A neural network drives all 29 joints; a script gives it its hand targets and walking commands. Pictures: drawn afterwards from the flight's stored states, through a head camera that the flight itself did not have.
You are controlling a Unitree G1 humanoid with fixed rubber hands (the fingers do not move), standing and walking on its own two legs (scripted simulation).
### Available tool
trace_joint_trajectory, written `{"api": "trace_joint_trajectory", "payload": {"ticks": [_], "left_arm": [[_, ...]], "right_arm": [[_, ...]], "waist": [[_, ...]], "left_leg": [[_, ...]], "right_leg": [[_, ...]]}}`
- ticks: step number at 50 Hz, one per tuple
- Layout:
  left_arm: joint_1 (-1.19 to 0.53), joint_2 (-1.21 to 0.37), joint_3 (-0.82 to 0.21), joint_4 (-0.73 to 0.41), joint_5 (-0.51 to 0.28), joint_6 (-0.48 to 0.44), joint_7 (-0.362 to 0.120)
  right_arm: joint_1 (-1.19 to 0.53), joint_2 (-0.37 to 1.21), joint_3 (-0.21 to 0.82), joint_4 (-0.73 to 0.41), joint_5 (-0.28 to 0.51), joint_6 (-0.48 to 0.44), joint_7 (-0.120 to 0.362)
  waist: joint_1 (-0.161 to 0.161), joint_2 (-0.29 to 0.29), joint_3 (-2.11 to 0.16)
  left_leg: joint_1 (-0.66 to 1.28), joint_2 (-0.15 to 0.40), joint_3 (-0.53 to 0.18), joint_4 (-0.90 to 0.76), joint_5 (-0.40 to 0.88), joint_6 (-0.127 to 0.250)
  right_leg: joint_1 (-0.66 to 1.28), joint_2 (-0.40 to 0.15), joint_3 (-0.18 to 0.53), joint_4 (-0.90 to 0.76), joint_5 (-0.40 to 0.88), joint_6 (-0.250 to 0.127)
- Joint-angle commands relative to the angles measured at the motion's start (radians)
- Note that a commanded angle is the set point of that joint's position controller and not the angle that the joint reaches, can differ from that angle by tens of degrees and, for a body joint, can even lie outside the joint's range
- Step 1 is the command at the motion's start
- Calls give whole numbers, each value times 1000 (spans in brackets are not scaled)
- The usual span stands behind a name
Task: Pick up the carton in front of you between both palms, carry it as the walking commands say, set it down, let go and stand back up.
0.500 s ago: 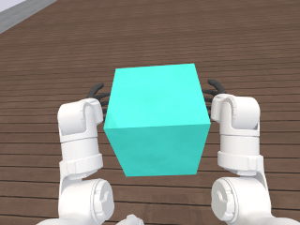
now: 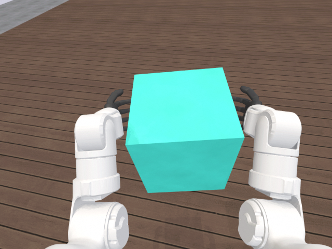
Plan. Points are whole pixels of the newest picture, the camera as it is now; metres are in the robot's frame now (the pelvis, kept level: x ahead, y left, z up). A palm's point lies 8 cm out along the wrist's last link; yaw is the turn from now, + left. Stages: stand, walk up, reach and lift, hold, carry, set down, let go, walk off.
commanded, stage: carry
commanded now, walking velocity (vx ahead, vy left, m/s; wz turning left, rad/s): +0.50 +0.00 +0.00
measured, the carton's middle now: (182, 135) +0.38 -0.01 +0.09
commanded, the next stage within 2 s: none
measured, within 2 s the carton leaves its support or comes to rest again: neither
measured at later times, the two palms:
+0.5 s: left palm (130, 88) +0.60 +0.16 +0.09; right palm (219, 86) +0.60 -0.14 +0.09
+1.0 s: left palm (146, 57) +0.78 +0.13 +0.11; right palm (222, 55) +0.78 -0.17 +0.11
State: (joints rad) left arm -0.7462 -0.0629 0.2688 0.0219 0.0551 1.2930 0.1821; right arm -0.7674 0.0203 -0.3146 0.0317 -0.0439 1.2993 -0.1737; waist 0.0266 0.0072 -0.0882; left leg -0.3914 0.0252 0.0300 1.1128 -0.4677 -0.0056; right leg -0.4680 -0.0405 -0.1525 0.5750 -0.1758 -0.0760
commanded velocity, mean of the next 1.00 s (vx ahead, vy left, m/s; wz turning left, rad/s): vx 0.23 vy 0.00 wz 0.00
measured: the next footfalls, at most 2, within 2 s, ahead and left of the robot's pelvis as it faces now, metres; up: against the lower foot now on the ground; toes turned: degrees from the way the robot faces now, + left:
left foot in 0.42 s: +0.46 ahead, +0.10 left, +0.00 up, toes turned +9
right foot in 0.80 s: +0.64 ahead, -0.12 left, +0.00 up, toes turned -12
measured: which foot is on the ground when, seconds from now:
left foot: up 0.00-0.40, down 0.42-1.00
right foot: down 0.00-0.44, up 0.46-0.78, down 0.80-1.00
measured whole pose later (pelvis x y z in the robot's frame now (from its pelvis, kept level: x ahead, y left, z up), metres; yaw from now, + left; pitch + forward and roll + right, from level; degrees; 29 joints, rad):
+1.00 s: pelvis +0.53 -0.02 +0.00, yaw +1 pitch +3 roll -1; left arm -0.13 -0.13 0.06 -0.37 0.10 1.28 0.14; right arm -0.12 0.13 -0.09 -0.38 -0.11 1.24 -0.14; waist -0.01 0.04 -0.16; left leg -0.13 0.09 0.11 0.51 -0.42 -0.04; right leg -0.39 -0.05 -0.25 0.49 -0.15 -0.06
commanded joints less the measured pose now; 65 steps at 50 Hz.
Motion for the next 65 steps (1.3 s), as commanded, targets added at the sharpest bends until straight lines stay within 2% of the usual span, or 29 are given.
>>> {"api": "trace_joint_trajectory", "payload": {"ticks": [1, 3, 6, 10, 16, 19, 20, 21, 22, 23, 24, 25, 26, 27, 30, 32, 34, 38, 39, 40, 41, 42, 43, 45, 46, 48, 51, 58, 65], "left_arm": [[-736, -882, -559, -110, -350, -10, -127], [-738, -949, -575, -110, -350, -35, -144], [-658, -982, -589, -96, -330, -69, -167], [-507, -999, -624, -134, -309, -104, -185], [-291, -1012, -740, -323, -309, -134, -211], [-135, -980, -801, -413, -314, -131, -217], [-89, -969, -819, -432, -321, -128, -221], [-56, -965, -834, -445, -330, -123, -227], [-56, -964, -856, -495, -353, -115, -233], [-14, -975, -874, -502, -357, -100, -241], [-2, -980, -887, -516, -354, -102, -246], [22, -1009, -889, -508, -354, -103, -251], [47, -1031, -891, -510, -350, -109, -255], [77, -1058, -895, -504, -349, -116, -260], [184, -1093, -903, -531, -332, -132, -260], [224, -1073, -907, -542, -322, -135, -250], [232, -1035, -912, -573, -322, -127, -241], [223, -943, -900, -608, -331, -89, -236], [227, -913, -891, -603, -328, -75, -235], [229, -886, -874, -593, -325, -58, -234], [224, -847, -854, -576, -319, -43, -232], [225, -836, -837, -536, -314, -36, -228], [245, -846, -820, -516, -312, -35, -227], [228, -890, -816, -501, -310, -34, -229], [225, -913, -815, -492, -309, -37, -233], [206, -950, -830, -485, -314, -46, -243], [182, -971, -854, -501, -327, -63, -246], [176, -963, -877, -525, -343, -71, -245], [180, -949, -872, -534, -337, -69, -243]], "right_arm": [[-618, 948, 574, 0, 270, 5, 103], [-606, 1013, 602, 2, 266, -22, 112], [-540, 1060, 643, -5, 247, -68, 114], [-393, 1106, 710, -45, 242, -106, 126], [-170, 1144, 841, -212, 267, -135, 166], [-22, 1103, 874, -313, 268, -129, 178], [46, 1082, 878, -333, 260, -127, 182], [101, 1073, 873, -362, 256, -123, 188], [156, 1057, 857, -367, 247, -118, 196], [191, 1064, 862, -361, 248, -120, 202], [216, 1088, 870, -384, 264, -118, 213], [235, 1120, 880, -394, 267, -121, 222], [245, 1143, 884, -401, 275, -122, 232], [244, 1162, 897, -424, 287, -127, 242], [281, 1185, 918, -495, 319, -133, 263], [305, 1147, 929, -519, 326, -130, 271], [334, 1100, 932, -535, 325, -122, 272], [325, 1006, 922, -555, 317, -93, 258], [322, 979, 913, -549, 310, -82, 253], [331, 946, 901, -536, 296, -68, 248], [343, 919, 888, -514, 286, -54, 242], [334, 897, 893, -518, 289, -39, 236], [303, 900, 903, -521, 303, -27, 235], [284, 949, 918, -486, 323, -22, 241], [269, 977, 921, -480, 325, -26, 245], [269, 1013, 919, -458, 316, -36, 250], [275, 1038, 917, -457, 317, -56, 251], [305, 1025, 901, -465, 297, -69, 243], [304, 1019, 908, -478, 305, -69, 249]], "waist": [[16, -81, -402], [-4, -111, -397], [-13, -133, -367], [-9, -145, -328], [2, -172, -249], [-7, -202, -305], [-28, -176, -360], [-50, -101, -429], [-47, 115, -502], [-52, 319, -510], [-54, 240, -467], [-57, 153, -433], [-52, 78, -388], [-47, 50, -368], [-40, 86, -323], [-35, 144, -301], [-42, 176, -283], [-33, 103, -236], [-29, 71, -221], [-31, 51, -229], [-39, -38, -263], [-33, -132, -303], [-29, -175, -320], [-36, -163, -327], [-34, -148, -315], [-29, -74, -305], [-29, -23, -326], [-32, 3, -291], [-32, 2, -253]], "left_leg": [[-428, 40, -44, 135, 74, 28], [-363, 64, -38, 26, 152, 16], [-369, 59, 6, -120, 209, -11], [-369, 54, 66, -324, 325, -14], [-272, -9, 158, -585, 463, 20], [16, -64, 217, -696, 480, 49], [228, -61, 230, -752, 516, 52], [473, 37, 136, -727, 459, 66], [692, 301, -237, -655, 568, 152], [814, 417, -532, -759, 555, 292], [775, 408, -482, -778, 541, 285], [700, 387, -387, -757, 673, 267], [612, 357, -285, -766, 778, 225], [554, 337, -212, -788, 802, 189], [412, 296, -62, -838, 815, 147], [375, 240, 41, -823, 875, 128], [366, 222, 89, -803, 912, 112], [259, 171, 166, -674, 674, 56], [206, 155, 165, -633, 584, 23], [140, 154, 157, -598, 483, -5], [49, 128, 140, -536, 269, -39], [-18, 87, 98, -506, 86, -58], [21, 80, 88, -502, 13, -58], [107, 65, 76, -606, 3, -49], [144, 74, 66, -683, 82, -40], [185, 119, 59, -668, 239, -37], [188, 135, 56, -619, 406, -39], [179, 143, 48, -602, 494, -22], [146, 142, 38, -620, 434, 1]], "right_leg": [[691, -315, 492, -231, 239, -118], [637, -288, 396, -294, 149, -73], [649, -266, 282, -350, 204, -74], [711, -213, 149, -336, 423, -50], [770, -173, 56, -294, 697, -8], [718, -156, -15, -116, 904, 32], [622, -134, -62, 30, 836, 58], [434, -122, -29, 191, 588, 76], [163, -52, 5, 416, 120, 96], [-129, 85, 60, 670, -327, 106], [-234, 24, 132, 778, -319, 82], [-246, -18, 154, 766, -289, 69], [-229, -50, 148, 692, -237, 73], [-193, -68, 143, 594, -201, 83], [-58, -45, 77, 309, -186, 114], [-10, -16, 31, 145, -106, 119], [17, 6, -5, 44, 6, 117], [225, 15, -74, -178, 297, 113], [305, -2, -72, -238, 353, 112], [408, -69, -37, -221, 420, 106], [522, -213, 94, -137, 740, 78], [602, -304, 202, -108, 842, -22], [559, -331, 253, -151, 817, -59], [482, -281, 210, -191, 669, -41], [445, -241, 152, -179, 570, -7], [405, -187, 74, -123, 545, 38], [402, -163, 52, -58, 602, 31], [334, -142, 27, -4, 514, 31], [313, -139, 26, -12, 385, 38]]}}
